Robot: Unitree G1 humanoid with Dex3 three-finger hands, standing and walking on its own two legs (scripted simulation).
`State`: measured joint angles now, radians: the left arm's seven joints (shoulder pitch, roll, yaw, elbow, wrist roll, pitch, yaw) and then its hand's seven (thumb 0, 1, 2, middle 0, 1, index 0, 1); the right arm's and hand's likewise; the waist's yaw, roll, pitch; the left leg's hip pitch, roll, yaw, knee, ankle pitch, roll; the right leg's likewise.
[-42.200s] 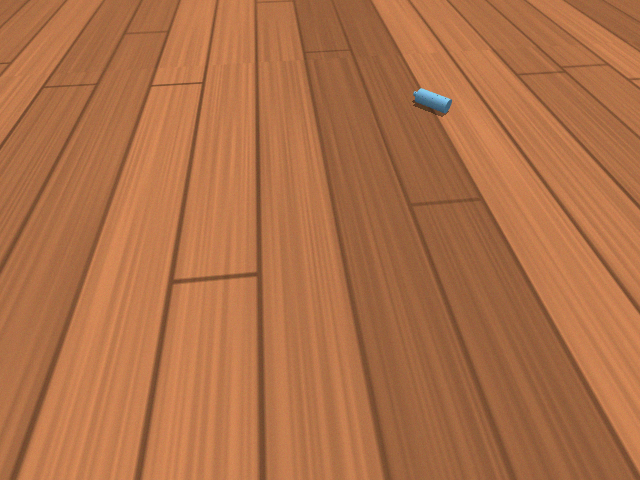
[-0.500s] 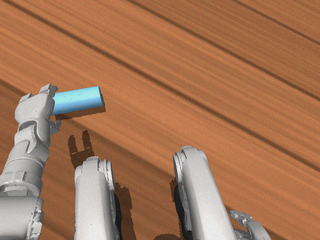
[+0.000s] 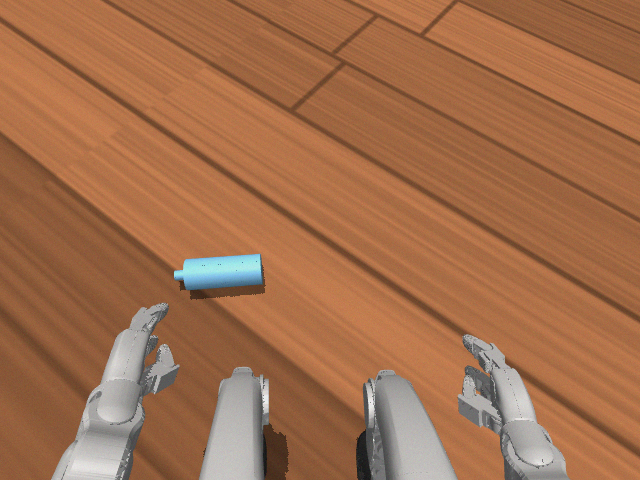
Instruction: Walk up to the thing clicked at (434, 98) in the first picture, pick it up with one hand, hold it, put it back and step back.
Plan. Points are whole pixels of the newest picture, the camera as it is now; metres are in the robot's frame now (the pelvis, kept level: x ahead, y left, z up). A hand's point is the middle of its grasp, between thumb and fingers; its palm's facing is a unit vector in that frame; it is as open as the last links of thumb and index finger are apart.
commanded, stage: home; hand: left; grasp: from above
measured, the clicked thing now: (218, 272) +0.59 +0.24 -0.54
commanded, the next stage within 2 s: none
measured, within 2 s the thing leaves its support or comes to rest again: neither
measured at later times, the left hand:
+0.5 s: hand (116, 381) +0.22 +0.19 +0.09, palm faces +0.10 -0.97 -0.21, open 7.4 cm
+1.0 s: hand (123, 388) +0.22 +0.18 +0.09, palm faces +0.10 -0.97 -0.20, open 7.4 cm
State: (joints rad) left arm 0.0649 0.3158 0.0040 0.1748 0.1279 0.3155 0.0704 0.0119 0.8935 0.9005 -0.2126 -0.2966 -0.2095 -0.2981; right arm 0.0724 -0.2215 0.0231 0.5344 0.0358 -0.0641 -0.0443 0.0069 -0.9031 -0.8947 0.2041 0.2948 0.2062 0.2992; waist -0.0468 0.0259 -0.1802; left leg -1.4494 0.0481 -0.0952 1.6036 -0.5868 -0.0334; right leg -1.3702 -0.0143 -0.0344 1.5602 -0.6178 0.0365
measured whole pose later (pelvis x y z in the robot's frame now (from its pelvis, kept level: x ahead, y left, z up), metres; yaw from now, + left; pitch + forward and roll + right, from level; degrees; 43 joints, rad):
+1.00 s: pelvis +0.07 +0.00 +0.13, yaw +3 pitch +10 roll -2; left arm 0.50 0.21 0.03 -0.14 -0.05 0.46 0.02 0.01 0.90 0.90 -0.20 -0.29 -0.20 -0.30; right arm 0.28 -0.22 0.03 0.54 0.00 -0.22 -0.18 0.01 -0.90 -0.89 0.21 0.30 0.21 0.30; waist -0.03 0.04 -0.15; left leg -0.71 0.05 -0.06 1.02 -0.48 -0.03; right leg -0.63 -0.02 -0.05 0.96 -0.50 0.03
